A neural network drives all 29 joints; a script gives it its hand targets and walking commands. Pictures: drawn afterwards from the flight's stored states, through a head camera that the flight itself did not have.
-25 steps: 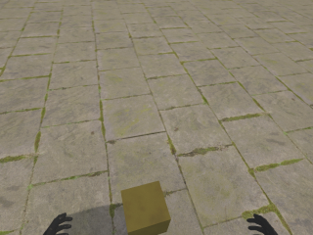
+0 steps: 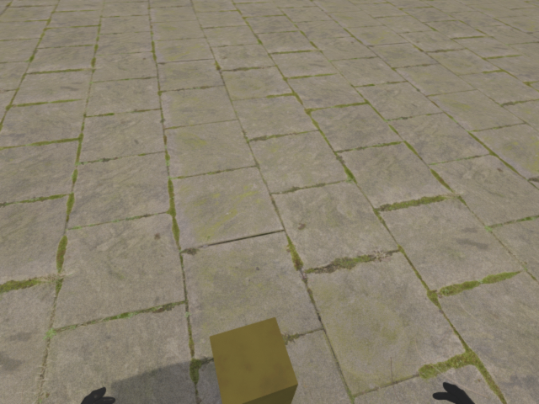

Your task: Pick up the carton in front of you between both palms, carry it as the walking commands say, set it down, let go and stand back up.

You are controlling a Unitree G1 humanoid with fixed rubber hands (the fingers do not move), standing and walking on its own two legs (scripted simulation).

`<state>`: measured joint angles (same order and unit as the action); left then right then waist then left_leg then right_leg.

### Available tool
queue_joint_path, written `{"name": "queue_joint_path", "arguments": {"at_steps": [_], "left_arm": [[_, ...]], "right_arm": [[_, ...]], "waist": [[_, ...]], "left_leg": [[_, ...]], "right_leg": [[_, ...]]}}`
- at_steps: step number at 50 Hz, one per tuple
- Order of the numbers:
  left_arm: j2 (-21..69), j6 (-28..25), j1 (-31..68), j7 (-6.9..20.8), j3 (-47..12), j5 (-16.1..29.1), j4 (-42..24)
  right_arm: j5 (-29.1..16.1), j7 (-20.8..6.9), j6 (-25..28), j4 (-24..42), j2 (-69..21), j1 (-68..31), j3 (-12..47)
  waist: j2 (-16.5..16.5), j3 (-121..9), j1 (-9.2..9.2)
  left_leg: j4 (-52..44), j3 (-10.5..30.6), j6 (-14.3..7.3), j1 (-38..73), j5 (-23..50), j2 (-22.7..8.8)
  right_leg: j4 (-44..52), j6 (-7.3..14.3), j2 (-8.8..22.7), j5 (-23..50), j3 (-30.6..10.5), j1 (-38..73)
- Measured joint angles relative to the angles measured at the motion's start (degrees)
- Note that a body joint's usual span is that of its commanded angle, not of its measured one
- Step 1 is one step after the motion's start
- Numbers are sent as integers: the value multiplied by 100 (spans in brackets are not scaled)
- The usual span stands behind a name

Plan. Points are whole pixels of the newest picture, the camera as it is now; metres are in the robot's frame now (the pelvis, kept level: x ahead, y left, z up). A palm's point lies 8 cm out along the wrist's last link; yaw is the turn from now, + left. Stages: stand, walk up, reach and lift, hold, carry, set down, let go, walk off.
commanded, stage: stand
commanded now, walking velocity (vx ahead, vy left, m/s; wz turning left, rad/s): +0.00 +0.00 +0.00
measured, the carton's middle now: (251, 372) +0.37 +0.04 -0.65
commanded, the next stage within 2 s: none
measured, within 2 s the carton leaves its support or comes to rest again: neither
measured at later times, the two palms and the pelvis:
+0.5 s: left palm out of the picture +0.08 +0.30 -0.10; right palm out of the picture +0.08 -0.31 -0.09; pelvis -0.02 +0.00 +0.01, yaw +0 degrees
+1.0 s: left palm out of the picture +0.06 +0.30 -0.10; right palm out of the picture +0.07 -0.32 -0.09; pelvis -0.02 -0.01 +0.01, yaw +0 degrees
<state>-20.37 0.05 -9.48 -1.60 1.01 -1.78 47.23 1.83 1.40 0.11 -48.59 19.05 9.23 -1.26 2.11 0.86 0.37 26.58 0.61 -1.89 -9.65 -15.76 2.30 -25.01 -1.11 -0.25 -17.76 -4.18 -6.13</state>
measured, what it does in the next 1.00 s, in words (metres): stands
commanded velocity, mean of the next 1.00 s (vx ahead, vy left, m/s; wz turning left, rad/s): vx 0.00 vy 0.00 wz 0.00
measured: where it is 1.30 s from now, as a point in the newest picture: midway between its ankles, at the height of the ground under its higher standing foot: outside the picture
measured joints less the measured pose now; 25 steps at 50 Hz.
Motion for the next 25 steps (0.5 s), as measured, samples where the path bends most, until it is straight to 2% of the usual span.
{"name": "queue_joint_path", "arguments": {"at_steps": [25], "left_arm": [[-114,-56,5,47,-47,31,677]], "right_arm": [[-51,-63,27,-728,183,-169,41]], "waist": [[-52,53,-22]], "left_leg": [[-407,20,48,170,358,-59]], "right_leg": [[399,28,-25,359,27,163]]}}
